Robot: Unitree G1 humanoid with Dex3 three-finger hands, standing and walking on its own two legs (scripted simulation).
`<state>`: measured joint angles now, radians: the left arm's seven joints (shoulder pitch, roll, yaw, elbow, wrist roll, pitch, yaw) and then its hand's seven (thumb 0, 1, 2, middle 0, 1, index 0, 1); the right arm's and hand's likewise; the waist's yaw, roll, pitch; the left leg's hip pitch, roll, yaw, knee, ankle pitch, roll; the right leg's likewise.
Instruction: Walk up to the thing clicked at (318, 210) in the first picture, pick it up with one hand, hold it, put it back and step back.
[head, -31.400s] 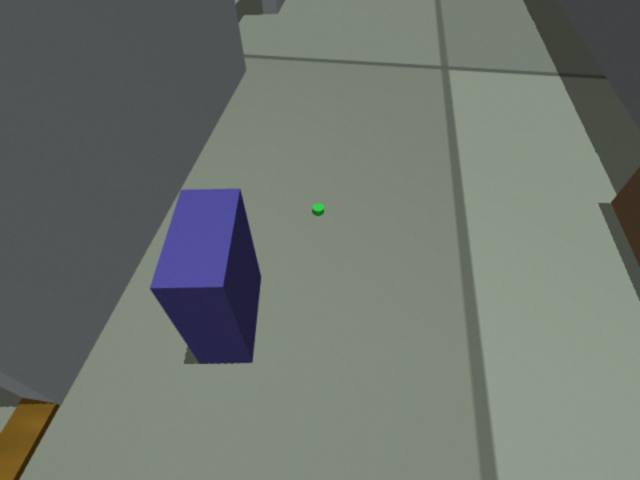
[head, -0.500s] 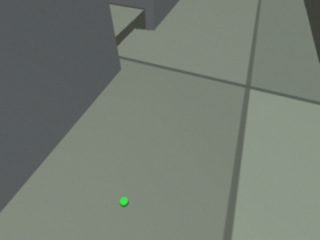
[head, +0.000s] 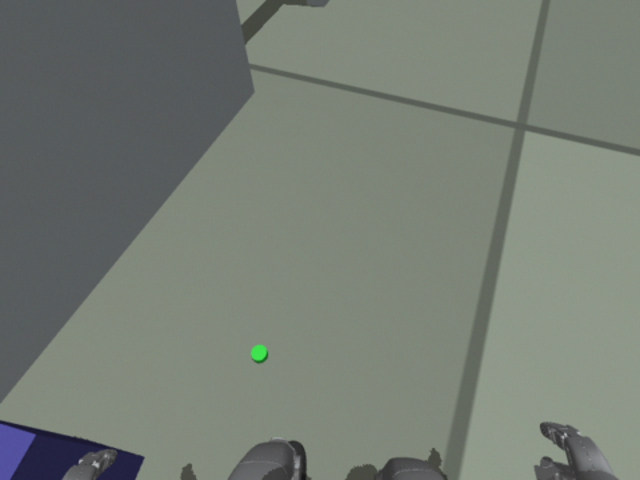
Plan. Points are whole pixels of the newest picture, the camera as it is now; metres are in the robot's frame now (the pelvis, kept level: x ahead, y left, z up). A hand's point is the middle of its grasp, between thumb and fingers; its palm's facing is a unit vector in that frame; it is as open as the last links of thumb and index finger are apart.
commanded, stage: walk up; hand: left
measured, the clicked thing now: (259, 354) +0.48 +0.24 -0.74
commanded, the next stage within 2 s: none
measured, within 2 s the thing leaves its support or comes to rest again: neither
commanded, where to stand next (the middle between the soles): +0.08 +0.00 m, yaw -1 degrees
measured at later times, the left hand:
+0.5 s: hand out of the picture +0.04 +0.28 -0.13, palm faces -0.01 -0.93 -0.38, open 7.4 cm
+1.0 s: hand out of the picture +0.10 +0.30 -0.15, palm faces +0.00 -0.91 -0.42, open 7.4 cm
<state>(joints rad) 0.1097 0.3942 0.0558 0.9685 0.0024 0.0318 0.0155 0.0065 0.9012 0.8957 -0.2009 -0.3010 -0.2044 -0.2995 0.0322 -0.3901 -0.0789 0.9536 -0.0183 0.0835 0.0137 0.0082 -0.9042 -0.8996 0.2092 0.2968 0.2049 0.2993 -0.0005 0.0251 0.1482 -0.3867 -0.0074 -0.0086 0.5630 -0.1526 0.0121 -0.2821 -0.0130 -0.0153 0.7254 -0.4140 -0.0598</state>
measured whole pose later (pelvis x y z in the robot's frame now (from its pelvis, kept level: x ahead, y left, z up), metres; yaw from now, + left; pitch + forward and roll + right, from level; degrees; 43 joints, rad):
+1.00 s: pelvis -0.03 +0.02 -0.01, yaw +1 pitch -3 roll +0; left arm 0.09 0.42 0.06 0.87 0.01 0.04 0.03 0.01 0.90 0.90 -0.20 -0.30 -0.21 -0.30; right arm 0.20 -0.37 -0.06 0.90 -0.04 0.04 0.01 0.01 -0.91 -0.90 0.21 0.30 0.21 0.30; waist -0.03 -0.02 0.17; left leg -0.31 0.01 0.00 0.75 -0.38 0.01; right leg -0.54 0.06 0.12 1.03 -0.49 -0.02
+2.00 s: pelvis -0.02 +0.00 +0.02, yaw -2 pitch -4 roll +1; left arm 0.42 0.39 0.08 0.93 0.04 -0.06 -0.03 0.01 0.90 0.90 -0.21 -0.30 -0.21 -0.30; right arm 0.25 -0.46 -0.09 0.88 -0.02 0.01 0.06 0.01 -0.90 -0.90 0.21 0.30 0.20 0.30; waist 0.05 0.04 0.08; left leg -0.54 -0.01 -0.06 0.92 -0.27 -0.02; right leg -0.09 -0.03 -0.01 0.46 -0.31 -0.03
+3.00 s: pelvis +0.05 +0.00 +0.01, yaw -1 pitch -3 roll +0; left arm 0.11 0.35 0.00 1.06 0.00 -0.01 -0.02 0.01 0.90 0.90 -0.20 -0.30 -0.21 -0.30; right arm 0.15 -0.36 0.01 1.07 -0.01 -0.01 0.01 0.01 -0.90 -0.90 0.21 0.30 0.20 0.30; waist 0.00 -0.01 0.07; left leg -0.19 0.01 0.00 0.51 -0.27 -0.01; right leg -0.28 -0.02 -0.03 0.49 -0.17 0.00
